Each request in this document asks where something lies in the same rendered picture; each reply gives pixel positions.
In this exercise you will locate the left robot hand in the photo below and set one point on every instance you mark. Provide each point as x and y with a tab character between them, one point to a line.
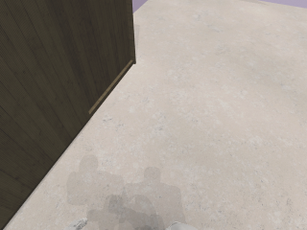
77	224

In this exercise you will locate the wardrobe door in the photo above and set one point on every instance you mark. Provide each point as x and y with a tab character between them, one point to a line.
94	35
41	105

